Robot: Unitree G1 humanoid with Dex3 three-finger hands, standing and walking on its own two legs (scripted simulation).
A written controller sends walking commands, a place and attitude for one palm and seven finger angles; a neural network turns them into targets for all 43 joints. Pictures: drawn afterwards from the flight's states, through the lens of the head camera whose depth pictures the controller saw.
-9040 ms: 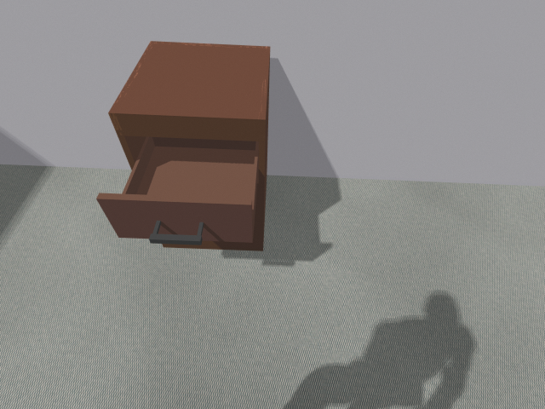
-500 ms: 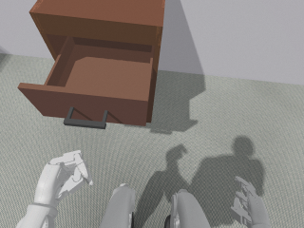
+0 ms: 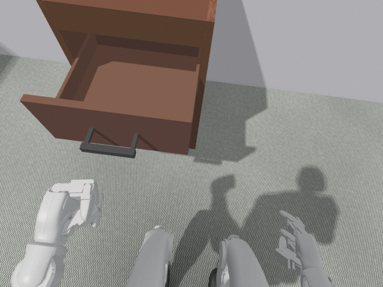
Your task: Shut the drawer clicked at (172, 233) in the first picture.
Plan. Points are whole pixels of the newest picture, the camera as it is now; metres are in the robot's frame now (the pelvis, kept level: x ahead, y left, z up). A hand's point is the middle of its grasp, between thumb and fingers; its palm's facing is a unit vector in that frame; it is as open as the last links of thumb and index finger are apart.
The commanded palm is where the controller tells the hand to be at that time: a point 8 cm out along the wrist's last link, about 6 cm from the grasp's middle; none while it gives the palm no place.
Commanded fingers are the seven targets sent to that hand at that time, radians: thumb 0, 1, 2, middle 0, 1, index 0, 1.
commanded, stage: raise the hand and make a fist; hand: left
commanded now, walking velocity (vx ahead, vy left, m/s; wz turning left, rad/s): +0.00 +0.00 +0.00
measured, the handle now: (110, 142) +0.43 +0.24 -0.08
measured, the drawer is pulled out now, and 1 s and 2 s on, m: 0.24 0.24 0.24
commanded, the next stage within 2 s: bring the fist close to the handle in 0.30 s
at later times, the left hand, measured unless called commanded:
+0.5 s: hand (105, 215) +0.24 +0.18 +0.02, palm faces -0.09 -1.00 -0.04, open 3.3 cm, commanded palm +0.23 +0.24 +0.02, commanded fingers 0.00 0.90 0.90 -1.40 -1.60 -1.40 -1.60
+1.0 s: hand (111, 195) +0.29 +0.19 -0.03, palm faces -0.05 -1.00 -0.05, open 3.3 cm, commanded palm +0.28 +0.24 -0.03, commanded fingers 0.00 0.90 0.90 -1.40 -1.60 -1.40 -1.60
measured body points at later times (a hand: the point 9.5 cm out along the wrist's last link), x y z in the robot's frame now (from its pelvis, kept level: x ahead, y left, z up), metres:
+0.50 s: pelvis +0.00 -0.01 +0.00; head +0.12 +0.01 +0.43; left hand +0.24 +0.23 +0.02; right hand +0.21 -0.25 -0.09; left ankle +0.05 +0.11 -0.57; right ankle +0.04 -0.12 -0.57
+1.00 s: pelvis -0.01 +0.00 -0.04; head +0.14 +0.03 +0.38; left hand +0.29 +0.25 -0.03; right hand +0.18 -0.25 -0.14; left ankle +0.05 +0.11 -0.57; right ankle +0.04 -0.12 -0.57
